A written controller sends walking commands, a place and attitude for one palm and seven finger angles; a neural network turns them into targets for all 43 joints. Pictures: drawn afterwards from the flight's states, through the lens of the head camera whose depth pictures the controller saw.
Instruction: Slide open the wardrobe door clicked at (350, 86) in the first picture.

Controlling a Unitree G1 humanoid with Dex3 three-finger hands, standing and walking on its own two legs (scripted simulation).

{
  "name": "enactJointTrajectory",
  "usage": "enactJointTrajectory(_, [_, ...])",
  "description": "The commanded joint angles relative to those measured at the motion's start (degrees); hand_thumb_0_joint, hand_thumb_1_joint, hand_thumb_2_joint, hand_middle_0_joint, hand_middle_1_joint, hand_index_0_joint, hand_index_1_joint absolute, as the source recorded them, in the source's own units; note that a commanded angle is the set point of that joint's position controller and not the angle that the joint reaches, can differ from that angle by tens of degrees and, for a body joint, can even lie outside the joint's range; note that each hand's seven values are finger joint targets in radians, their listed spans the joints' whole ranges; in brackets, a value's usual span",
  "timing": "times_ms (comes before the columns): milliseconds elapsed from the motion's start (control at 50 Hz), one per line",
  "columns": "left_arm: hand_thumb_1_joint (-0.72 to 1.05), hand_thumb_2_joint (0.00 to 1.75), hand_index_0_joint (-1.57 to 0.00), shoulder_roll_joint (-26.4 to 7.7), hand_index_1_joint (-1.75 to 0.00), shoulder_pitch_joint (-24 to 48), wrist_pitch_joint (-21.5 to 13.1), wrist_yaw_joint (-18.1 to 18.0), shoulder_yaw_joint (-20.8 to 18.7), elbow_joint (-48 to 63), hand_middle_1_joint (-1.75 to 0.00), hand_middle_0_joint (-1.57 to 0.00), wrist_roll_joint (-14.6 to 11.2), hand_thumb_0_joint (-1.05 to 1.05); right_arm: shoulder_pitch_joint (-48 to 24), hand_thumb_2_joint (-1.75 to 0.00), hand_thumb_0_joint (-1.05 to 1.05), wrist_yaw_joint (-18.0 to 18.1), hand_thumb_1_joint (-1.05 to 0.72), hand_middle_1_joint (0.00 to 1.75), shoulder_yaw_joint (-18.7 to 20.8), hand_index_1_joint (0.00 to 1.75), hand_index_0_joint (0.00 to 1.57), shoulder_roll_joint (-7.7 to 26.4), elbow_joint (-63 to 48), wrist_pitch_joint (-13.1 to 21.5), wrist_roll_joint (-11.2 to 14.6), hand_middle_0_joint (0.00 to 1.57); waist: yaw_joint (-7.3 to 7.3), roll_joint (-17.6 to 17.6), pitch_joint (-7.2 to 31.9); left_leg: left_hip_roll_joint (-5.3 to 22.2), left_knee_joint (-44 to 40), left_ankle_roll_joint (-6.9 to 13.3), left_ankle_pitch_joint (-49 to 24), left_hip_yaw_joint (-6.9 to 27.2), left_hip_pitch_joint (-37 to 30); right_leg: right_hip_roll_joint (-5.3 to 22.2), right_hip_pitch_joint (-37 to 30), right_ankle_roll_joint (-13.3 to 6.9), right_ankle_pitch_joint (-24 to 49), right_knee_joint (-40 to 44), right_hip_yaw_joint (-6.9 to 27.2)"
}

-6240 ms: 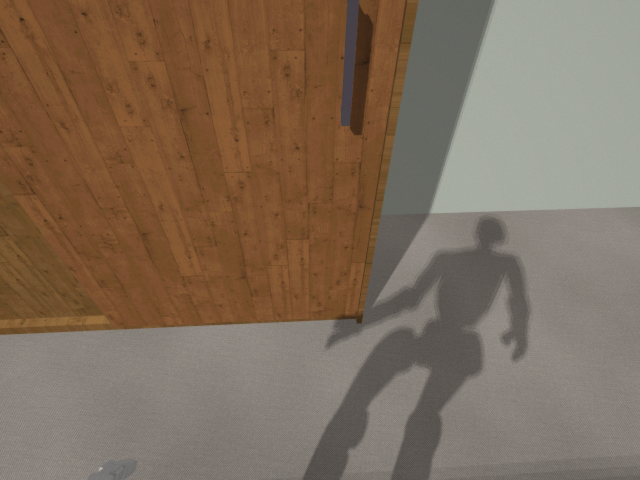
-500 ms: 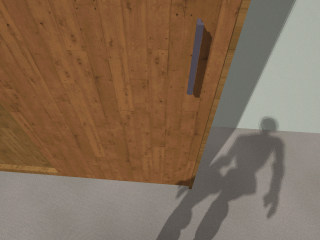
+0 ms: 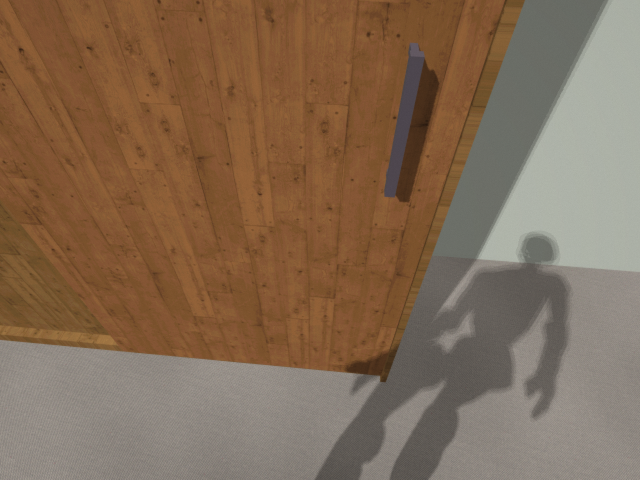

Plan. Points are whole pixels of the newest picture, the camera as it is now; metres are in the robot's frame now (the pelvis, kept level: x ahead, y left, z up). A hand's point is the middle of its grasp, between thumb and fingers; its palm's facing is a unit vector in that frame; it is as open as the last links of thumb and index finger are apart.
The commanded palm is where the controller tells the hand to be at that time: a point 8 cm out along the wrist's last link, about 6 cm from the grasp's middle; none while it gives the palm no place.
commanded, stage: look again from close up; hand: right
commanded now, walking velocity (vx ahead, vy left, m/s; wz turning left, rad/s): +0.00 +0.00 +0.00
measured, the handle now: (400, 127) +0.54 -0.08 +0.18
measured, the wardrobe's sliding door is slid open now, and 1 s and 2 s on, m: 0.00 0.00 0.00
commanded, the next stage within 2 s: raise the hand with hooked fingers in 0.70 s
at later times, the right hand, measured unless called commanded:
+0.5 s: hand out of the picture +0.09 -0.21 -0.16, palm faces -0.05 +0.96 -0.28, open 7.4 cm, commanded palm none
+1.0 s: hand (510, 414) +0.22 -0.22 -0.01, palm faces +0.25 +0.96 -0.13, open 7.6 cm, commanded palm +0.15 -0.26 -0.04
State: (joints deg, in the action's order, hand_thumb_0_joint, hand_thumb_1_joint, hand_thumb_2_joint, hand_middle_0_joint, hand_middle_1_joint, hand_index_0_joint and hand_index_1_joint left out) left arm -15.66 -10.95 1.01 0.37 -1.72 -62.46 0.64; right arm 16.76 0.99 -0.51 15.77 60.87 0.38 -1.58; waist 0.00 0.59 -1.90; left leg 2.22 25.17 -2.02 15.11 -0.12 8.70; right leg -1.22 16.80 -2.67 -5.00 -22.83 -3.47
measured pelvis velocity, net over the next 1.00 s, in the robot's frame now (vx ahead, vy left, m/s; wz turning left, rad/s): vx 0.02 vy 0.02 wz -0.03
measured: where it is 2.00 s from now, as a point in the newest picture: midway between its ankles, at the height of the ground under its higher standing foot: outside the picture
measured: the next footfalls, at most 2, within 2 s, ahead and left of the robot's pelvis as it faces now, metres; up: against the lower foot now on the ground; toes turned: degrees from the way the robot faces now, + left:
none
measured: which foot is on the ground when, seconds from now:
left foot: down 0.00-1.00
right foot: down 0.00-1.00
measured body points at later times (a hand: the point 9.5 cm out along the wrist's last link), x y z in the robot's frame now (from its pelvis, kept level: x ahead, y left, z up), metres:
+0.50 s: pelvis +0.03 +0.01 +0.00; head +0.04 +0.01 +0.45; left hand +0.10 +0.28 -0.14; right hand +0.09 -0.26 -0.14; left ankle -0.01 +0.15 -0.74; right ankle +0.09 -0.08 -0.74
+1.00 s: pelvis +0.02 +0.02 -0.02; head +0.03 +0.02 +0.43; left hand +0.16 +0.27 -0.12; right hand +0.20 -0.27 +0.00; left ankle -0.01 +0.15 -0.74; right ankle +0.09 -0.08 -0.74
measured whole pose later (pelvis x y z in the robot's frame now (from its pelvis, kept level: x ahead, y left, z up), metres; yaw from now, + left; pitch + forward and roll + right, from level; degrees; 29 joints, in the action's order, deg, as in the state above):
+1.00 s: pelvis +0.02 +0.02 -0.02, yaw -2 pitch +3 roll +0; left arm -13.1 -14.0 -12.0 -2.7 -1.6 -43.2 -0.6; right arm 20.8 -3.9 11.9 13.6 12.7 17.8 10.9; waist -1.0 0.0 1.9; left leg 2.2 38.0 -1.1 23.1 -2.4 17.8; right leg -0.9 27.1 -1.7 -12.0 -36.1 -1.6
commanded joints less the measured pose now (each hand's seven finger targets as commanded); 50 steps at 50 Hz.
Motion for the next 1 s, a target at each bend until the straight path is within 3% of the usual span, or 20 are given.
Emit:
enactJointTrajectory(0, [0.90,0.90,-0.20,-10.36,-0.30,0.92,-1.63,-0.54,-1.59,2.83,-0.30,-0.20,-0.38,0.00,1.24,-0.90,0.00,0.58,-0.90,0.30,2.08,0.30,0.20,9.73,-2.00,0.91,0.16,0.20,-0.36,-0.11,-0.92,3.93,-7.22,3.59,5.26,4.06,6.67,7.66,-5.47,1.41,-14.16,7.11,10.32])
enactJointTrajectory(20, [0.90,0.90,-0.20,-10.42,-0.30,0.88,-1.59,-0.55,-1.60,2.70,-0.30,-0.20,-0.39,0.00,0.94,-0.90,0.00,0.60,-0.90,0.30,2.06,0.30,0.20,9.69,-1.94,0.88,0.16,0.20,-0.46,-0.17,-1.11,3.76,-7.19,3.56,5.31,4.02,6.50,7.76,-5.37,1.40,-14.56,7.57,10.62])
enactJointTrajectory(180, [0.90,0.90,-0.20,-10.04,-0.30,1.66,-2.37,-0.65,-0.66,2.12,-0.30,-0.20,-0.64,0.00,-1.22,-0.90,0.00,0.90,-0.90,0.30,1.69,0.30,0.20,10.07,-2.12,1.51,0.49,0.20,-0.49,-1.10,2.69,5.04,-7.53,3.06,-7.74,3.90,1.63,8.01,-9.95,0.93,4.30,3.27,8.38])
enactJointTrajectory(420, [0.90,0.90,-0.20,-10.18,-0.30,3.56,-2.10,-0.68,-0.15,1.68,-0.30,-0.20,-0.46,0.00,-3.99,-0.90,0.00,0.75,-0.90,0.30,1.57,0.30,0.20,10.08,-2.16,1.23,0.57,0.20,-0.42,-0.58,1.44,5.01,-9.21,2.72,-6.09,3.71,0.54,7.96,-10.27,1.37,3.13,4.58,8.47])
enactJointTrajectory(760, [0.90,0.90,-0.20,-10.18,-0.30,3.40,-2.18,-0.88,0.09,1.42,-0.30,-0.20,-0.49,0.00,-3.80,-0.90,0.00,0.66,-0.90,0.30,1.58,0.30,0.20,9.97,-1.24,1.04,0.60,0.20,-0.28,-0.39,2.68,5.18,-9.66,2.41,-7.05,3.32,-1.04,8.20,-11.83,1.27,5.67,4.89,8.46])
enactJointTrajectory(780, [0.90,0.90,-0.20,-5.56,-0.30,1.43,-3.04,-0.65,0.60,4.89,-0.30,-0.20,-0.68,0.00,0.66,-0.90,0.00,3.15,-0.90,0.30,0.34,0.30,0.20,3.14,-1.30,2.02,-0.11,0.20,-0.48,-1.66,1.37,5.50,-7.83,1.79,-13.13,4.63,2.05,7.58,-9.83,2.15,8.06,-5.68,5.22])
enactJointTrajectory(800, [0.90,0.90,-0.20,-11.39,-0.30,-1.51,-8.90,-2.92,-2.55,22.37,-0.30,-0.20,-2.70,0.00,-41.82,-0.89,0.00,3.00,-0.88,0.32,24.13,0.32,0.20,27.83,-78.45,13.60,7.73,0.20,-5.02,2.12,26.46,-1.43,-0.29,3.59,-19.65,-3.98,3.53,0.79,-23.40,2.03,12.87,-1.72,6.09])
enactJointTrajectory(820, [0.90,0.90,-0.20,-8.47,-0.30,2.41,-14.01,-4.87,-1.05,23.41,-0.30,-0.20,-2.69,0.00,-9.82,-0.88,0.00,2.21,-0.85,0.33,17.11,0.33,0.20,19.01,-67.34,12.68,5.17,0.20,2.00,14.28,24.88,-2.00,4.54,3.74,-9.58,-4.19,8.60,5.10,-30.18,1.54,19.76,-1.10,6.75])
enactJointTrajectory(840, [0.90,0.90,-0.20,-6.49,-0.30,1.21,-15.22,-4.60,-1.10,22.72,-0.30,-0.20,-1.96,0.00,3.46,-0.87,0.00,2.47,-0.83,0.34,11.83,0.34,0.21,6.88,-62.41,7.96,8.96,0.21,-0.24,16.14,17.82,-2.26,7.10,3.45,-0.20,-5.90,9.52,3.88,-22.72,4.12,14.05,0.28,6.92])
enactJointTrajectory(860, [0.90,0.90,-0.20,-4.82,-0.30,-0.23,-15.85,-4.10,-1.16,22.73,-0.30,-0.20,-3.00,0.00,2.40,-0.86,0.00,1.50,-0.81,0.36,8.99,0.36,0.21,0.65,-59.14,8.46,9.42,0.21,-2.79,7.06,8.88,-2.53,5.20,2.92,0.12,-5.70,14.06,4.26,-16.35,2.40,4.83,-0.73,6.53])
enactJointTrajectory(880, [0.90,0.90,-0.20,-6.75,-0.30,0.84,-16.19,-4.30,-2.26,25.29,-0.30,-0.20,-2.32,0.00,-1.77,-0.85,0.00,0.31,-0.78,0.37,11.86,0.37,0.21,2.94,-60.47,11.54,11.30,0.21,-3.17,3.35,3.45,-2.95,3.86,2.72,0.79,-6.34,16.88,3.09,-8.53,2.08,-4.62,-3.47,6.94])
enactJointTrajectory(900, [0.90,0.90,-0.20,-7.37,-0.30,1.32,-16.23,-4.48,-2.79,25.71,-0.30,-0.20,-1.92,0.00,1.77,-0.84,0.00,-1.35,-0.76,0.39,14.68,0.39,0.21,4.49,-56.42,14.79,12.16,0.21,-2.88,-1.69,2.50,-3.07,4.15,2.55,2.42,-6.78,19.78,2.40,-3.11,2.01,-8.69,-6.39,6.64])
enactJointTrajectory(920, [0.90,0.90,-0.20,-6.67,-0.30,1.82,-16.21,-4.41,-3.05,26.86,-0.30,-0.20,-1.53,0.00,8.26,-0.83,0.00,-3.94,-0.74,0.40,16.38,0.40,0.21,2.82,-51.51,18.49,13.49,0.21,-1.12,-6.43,1.88,-3.77,6.97,2.61,4.48,-7.53,22.99,2.02,1.86,2.36,-9.77,-9.46,6.57])
enactJointTrajectory(940, [0.90,0.90,-0.20,-6.42,-0.30,2.17,-16.50,-3.77,-3.36,28.24,-0.30,-0.20,-1.70,0.00,12.74,-0.82,0.00,-7.36,-0.71,0.42,16.67,0.42,0.21,1.27,-49.21,22.45,14.17,0.21,0.92,-5.52,2.90,-4.03,10.02,3.05,4.39,-7.59,23.74,1.46,4.72,2.77,-8.10,-12.58,5.68])
enactJointTrajectory(960, [0.90,0.90,-0.20,-6.48,-0.30,3.22,-16.83,-3.13,-3.55,29.08,-0.30,-0.20,-1.17,0.00,13.27,-0.81,0.00,-11.00,-0.69,0.43,17.15,0.43,0.22,1.13,-48.42,26.57,15.66,0.22,1.55,-7.86,6.23,-4.18,14.21,3.02,5.57,-7.32,27.28,1.74,8.01,3.16,-8.02,-16.39,5.29])
enactJointTrajectory(980, [0.90,0.90,-0.20,-6.31,-0.30,4.32,-17.17,-2.55,-3.61,30.26,-0.30,-0.20,-1.16,0.00,13.96,-0.80,0.00,-15.13,-0.67,0.45,16.73,0.45,0.22,0.14,-46.86,30.18,17.20,0.22,2.09,-8.49,6.30,-4.02,17.25,3.01,7.87,-6.54,31.07,1.66,12.00,3.23,-10.37,-19.66,4.97])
